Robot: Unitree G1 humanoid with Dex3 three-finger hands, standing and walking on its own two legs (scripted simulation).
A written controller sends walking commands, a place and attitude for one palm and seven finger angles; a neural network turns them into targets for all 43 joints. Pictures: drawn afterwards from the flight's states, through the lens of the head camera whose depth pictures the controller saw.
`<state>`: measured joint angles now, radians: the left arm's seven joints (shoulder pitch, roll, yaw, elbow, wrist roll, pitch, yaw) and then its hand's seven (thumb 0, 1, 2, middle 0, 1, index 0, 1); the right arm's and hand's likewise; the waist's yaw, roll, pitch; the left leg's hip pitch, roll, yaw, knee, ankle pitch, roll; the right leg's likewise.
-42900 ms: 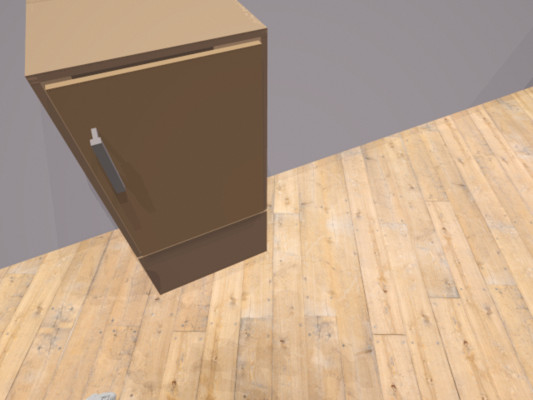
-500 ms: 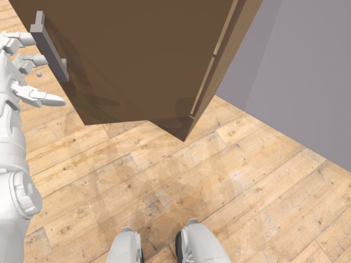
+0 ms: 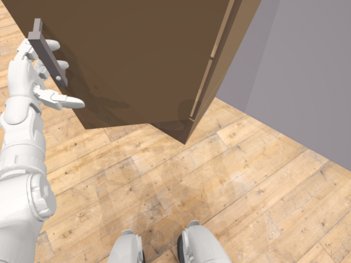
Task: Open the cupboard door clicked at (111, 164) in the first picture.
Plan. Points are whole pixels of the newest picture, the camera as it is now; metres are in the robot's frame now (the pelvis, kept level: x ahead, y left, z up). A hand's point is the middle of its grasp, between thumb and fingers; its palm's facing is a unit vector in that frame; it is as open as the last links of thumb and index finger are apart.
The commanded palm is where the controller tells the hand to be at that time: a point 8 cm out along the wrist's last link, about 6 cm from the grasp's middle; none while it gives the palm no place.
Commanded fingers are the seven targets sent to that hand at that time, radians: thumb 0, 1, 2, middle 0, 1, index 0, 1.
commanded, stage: slide the fingers in behind the handle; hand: left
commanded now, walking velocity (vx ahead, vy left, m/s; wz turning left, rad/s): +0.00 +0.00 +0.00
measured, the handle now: (51, 56) +0.56 +0.23 +0.06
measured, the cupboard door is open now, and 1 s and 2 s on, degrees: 41 41 59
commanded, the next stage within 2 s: close the thumb around the handle in 0.54 s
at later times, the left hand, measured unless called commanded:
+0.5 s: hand (59, 79) +0.51 +0.21 +0.05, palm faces +0.06 -1.00 -0.02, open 14.0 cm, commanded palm +0.48 +0.25 +0.06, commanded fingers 0.00 -0.50 0.30 -0.30 -1.20 -0.30 -1.20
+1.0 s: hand (61, 77) +0.51 +0.21 +0.06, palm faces +0.06 -1.00 -0.03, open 10.3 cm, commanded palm +0.48 +0.25 +0.06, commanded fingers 0.00 0.56 0.76 -0.38 -1.31 -0.38 -1.31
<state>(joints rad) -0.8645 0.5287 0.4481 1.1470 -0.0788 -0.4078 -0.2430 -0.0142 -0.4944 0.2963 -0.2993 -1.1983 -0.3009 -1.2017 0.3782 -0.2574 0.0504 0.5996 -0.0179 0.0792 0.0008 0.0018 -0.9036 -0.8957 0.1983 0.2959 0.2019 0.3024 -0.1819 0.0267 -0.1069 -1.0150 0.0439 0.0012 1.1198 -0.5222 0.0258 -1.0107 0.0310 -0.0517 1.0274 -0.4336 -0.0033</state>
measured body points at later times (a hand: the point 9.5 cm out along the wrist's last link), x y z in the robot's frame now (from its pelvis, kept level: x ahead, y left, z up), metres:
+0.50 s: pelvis +0.00 +0.00 +0.00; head +0.14 +0.03 +0.42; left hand +0.50 +0.26 +0.06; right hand +0.01 -0.26 -0.11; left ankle +0.00 +0.10 -0.66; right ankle +0.02 -0.12 -0.66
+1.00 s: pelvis +0.00 +0.00 +0.00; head +0.14 +0.03 +0.42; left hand +0.50 +0.26 +0.06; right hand +0.00 -0.26 -0.11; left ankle +0.00 +0.10 -0.66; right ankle +0.02 -0.12 -0.66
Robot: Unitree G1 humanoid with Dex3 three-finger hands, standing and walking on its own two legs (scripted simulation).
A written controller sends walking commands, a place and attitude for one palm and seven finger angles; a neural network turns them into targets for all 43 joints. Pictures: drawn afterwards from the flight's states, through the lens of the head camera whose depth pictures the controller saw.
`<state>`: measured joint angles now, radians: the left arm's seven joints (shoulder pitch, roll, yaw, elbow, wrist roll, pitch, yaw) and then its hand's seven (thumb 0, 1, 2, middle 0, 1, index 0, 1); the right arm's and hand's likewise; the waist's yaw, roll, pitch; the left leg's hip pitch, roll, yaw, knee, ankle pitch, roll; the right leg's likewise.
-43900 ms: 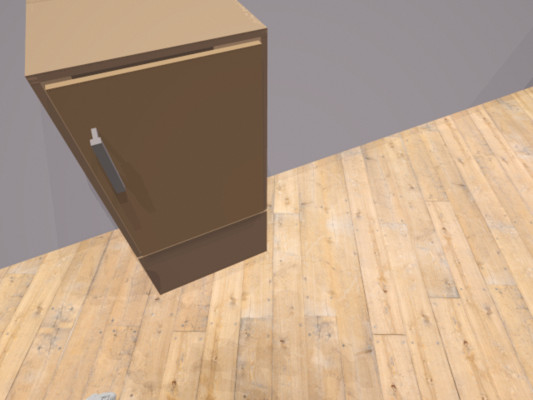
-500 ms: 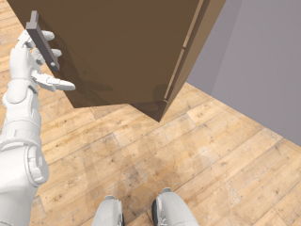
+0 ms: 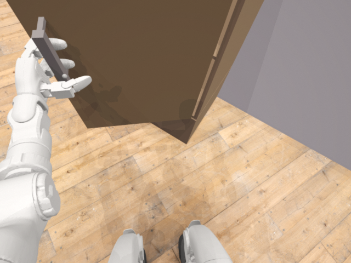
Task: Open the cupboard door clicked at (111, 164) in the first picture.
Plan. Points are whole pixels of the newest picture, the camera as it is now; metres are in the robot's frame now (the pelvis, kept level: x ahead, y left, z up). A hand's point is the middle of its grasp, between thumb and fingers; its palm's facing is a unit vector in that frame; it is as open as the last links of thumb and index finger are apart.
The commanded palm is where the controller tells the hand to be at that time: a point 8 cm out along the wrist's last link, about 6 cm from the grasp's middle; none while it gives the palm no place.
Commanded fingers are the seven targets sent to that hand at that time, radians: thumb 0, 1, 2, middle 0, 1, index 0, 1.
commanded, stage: close the thumb around the handle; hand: left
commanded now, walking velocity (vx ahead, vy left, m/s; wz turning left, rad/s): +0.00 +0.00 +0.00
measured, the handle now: (54, 54) +0.57 +0.23 +0.06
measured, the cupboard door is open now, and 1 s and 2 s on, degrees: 41 59 82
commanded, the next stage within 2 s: pull the door open along its arc in 0.34 s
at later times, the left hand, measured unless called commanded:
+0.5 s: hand (65, 77) +0.51 +0.20 +0.06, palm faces +0.07 -1.00 -0.01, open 5.6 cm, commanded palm +0.48 +0.24 +0.06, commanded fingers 0.00 0.90 0.90 -0.40 -1.35 -0.40 -1.35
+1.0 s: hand (82, 122) +0.40 +0.15 +0.06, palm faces +0.20 -0.98 +0.08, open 5.9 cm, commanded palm +0.35 +0.20 +0.06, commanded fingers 0.00 0.90 0.90 -0.40 -1.35 -0.40 -1.35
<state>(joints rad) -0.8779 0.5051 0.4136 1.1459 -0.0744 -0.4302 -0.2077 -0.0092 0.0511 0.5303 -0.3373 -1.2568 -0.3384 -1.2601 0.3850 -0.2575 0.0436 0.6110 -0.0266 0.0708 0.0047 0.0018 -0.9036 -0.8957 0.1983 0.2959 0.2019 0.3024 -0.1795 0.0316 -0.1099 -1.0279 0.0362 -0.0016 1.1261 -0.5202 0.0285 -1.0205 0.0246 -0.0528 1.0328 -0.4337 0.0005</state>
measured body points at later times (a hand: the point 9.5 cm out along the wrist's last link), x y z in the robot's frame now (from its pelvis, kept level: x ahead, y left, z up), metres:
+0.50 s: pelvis +0.00 +0.00 +0.00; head +0.15 +0.02 +0.43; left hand +0.50 +0.25 +0.06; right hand +0.01 -0.27 -0.11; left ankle +0.00 +0.10 -0.65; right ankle +0.02 -0.13 -0.65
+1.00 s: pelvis +0.01 +0.00 +0.02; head +0.10 +0.01 +0.46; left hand +0.38 +0.21 +0.06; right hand +0.11 -0.25 -0.09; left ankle +0.00 +0.10 -0.65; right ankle +0.02 -0.13 -0.65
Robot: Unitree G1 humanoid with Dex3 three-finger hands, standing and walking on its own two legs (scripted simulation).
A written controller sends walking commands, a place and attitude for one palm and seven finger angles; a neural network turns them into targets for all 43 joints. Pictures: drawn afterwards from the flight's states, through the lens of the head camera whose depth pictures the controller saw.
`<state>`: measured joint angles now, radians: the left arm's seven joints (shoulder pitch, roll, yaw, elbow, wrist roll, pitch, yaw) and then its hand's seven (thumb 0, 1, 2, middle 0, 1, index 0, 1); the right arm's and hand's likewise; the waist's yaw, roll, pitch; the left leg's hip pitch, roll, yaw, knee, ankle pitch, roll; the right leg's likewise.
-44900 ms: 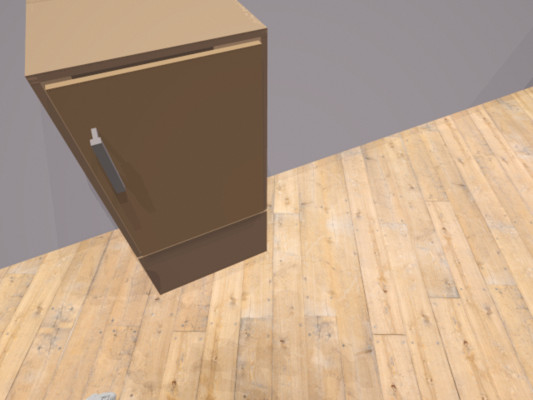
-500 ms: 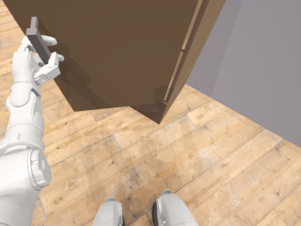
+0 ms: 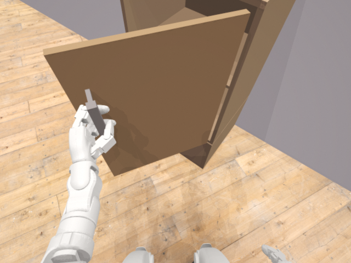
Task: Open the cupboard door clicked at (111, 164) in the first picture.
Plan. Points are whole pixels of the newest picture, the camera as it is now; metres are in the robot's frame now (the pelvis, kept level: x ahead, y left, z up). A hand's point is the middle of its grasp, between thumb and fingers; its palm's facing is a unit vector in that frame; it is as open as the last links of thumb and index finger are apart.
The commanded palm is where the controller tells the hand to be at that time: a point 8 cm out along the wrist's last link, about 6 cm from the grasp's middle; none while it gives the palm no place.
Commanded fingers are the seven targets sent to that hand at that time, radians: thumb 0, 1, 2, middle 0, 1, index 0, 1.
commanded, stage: pull the door open along its arc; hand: left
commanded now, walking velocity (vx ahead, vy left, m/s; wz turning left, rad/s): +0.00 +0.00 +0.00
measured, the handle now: (98, 118) +0.44 +0.19 +0.04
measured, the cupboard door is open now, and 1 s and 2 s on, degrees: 59 82 84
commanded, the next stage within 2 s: open thumb and fingers to let go in 0.52 s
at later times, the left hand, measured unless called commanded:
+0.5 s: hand (148, 176) +0.29 +0.06 +0.04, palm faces +0.46 -0.89 -0.01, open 5.8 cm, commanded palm +0.23 +0.09 +0.04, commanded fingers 0.00 0.90 0.90 -0.40 -1.35 -0.40 -1.35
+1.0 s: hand (150, 182) +0.28 +0.06 +0.04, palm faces +0.46 -0.89 -0.03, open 9.6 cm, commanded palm +0.23 +0.09 +0.04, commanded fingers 0.00 -0.50 0.30 -0.30 -1.20 -0.30 -1.20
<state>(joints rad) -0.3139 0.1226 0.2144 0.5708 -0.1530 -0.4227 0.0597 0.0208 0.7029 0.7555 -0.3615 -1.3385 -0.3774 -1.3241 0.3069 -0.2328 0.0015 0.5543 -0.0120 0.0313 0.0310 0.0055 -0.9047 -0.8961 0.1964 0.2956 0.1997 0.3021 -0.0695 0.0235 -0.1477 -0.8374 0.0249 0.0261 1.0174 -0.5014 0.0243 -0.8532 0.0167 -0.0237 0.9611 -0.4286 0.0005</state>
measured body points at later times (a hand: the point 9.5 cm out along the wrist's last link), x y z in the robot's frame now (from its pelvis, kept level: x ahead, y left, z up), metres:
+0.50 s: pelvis -0.01 -0.04 +0.00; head +0.04 -0.05 +0.45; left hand +0.26 +0.11 +0.04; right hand +0.16 -0.25 -0.11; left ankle -0.01 +0.10 -0.67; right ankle +0.01 -0.12 -0.67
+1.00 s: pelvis -0.01 -0.05 +0.00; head +0.04 -0.06 +0.45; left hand +0.25 +0.10 +0.05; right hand +0.18 -0.25 -0.11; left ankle -0.01 +0.10 -0.67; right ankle +0.01 -0.12 -0.67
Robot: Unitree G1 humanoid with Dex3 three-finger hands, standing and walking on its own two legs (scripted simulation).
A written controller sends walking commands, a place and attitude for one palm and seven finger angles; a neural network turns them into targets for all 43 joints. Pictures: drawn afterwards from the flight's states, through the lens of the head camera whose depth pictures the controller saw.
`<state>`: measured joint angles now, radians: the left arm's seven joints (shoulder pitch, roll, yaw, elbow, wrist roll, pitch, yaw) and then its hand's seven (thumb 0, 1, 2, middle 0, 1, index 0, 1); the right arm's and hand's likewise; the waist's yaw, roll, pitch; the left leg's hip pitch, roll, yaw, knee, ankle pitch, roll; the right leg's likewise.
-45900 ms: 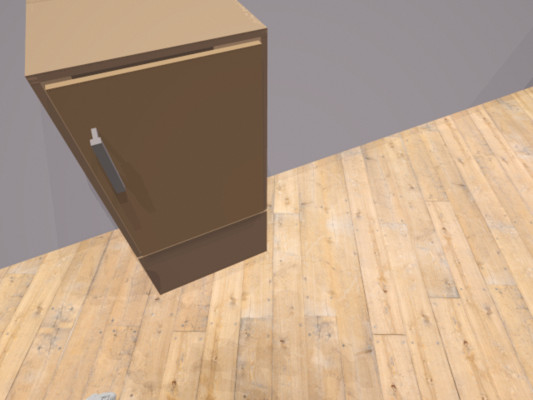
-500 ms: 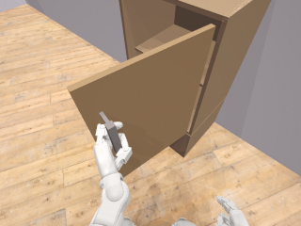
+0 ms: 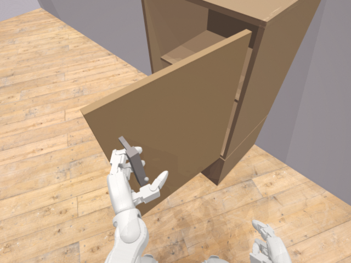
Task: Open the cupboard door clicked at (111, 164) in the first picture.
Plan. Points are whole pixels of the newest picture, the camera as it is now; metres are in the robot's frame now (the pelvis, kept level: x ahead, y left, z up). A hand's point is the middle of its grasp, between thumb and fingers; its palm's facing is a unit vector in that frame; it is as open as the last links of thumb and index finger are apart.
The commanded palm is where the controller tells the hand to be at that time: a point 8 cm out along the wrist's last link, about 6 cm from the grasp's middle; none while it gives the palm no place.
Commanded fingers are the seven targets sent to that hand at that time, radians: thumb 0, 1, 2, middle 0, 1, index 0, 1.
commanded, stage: open thumb and fingers to let go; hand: left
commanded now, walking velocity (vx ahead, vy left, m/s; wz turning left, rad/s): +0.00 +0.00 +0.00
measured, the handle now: (133, 162) +0.33 +0.12 +0.04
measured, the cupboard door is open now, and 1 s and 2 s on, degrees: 82 84 83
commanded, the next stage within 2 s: slide the hand sideways off the handle in 0.44 s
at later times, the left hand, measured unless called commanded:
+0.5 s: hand (147, 178) +0.29 +0.08 +0.04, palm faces +0.32 -0.95 -0.04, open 15.1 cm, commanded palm +0.25 +0.12 +0.04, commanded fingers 0.00 -0.50 0.30 -0.15 -0.30 -0.15 -0.30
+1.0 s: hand (143, 199) +0.25 +0.08 +0.04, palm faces -0.09 -1.00 +0.01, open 16.2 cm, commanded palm +0.22 +0.15 +0.04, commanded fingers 0.00 -0.50 0.30 -0.15 -0.30 -0.15 -0.30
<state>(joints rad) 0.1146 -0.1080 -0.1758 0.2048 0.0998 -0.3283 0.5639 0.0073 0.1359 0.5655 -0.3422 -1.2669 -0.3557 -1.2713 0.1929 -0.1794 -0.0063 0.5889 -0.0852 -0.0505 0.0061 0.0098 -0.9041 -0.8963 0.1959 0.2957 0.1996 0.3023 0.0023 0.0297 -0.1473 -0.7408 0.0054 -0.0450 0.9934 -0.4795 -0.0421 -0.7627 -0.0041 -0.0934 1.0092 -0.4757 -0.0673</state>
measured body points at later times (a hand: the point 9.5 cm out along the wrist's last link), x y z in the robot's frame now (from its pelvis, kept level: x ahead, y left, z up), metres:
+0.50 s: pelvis -0.01 +0.02 -0.01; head +0.04 +0.01 +0.44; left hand +0.27 +0.13 +0.04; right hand +0.16 -0.19 -0.11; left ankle +0.01 +0.15 -0.67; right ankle +0.01 -0.08 -0.67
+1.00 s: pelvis -0.01 +0.04 -0.01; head +0.04 +0.03 +0.43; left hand +0.25 +0.14 +0.04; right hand +0.15 -0.19 -0.10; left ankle +0.01 +0.15 -0.67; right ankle +0.01 -0.08 -0.67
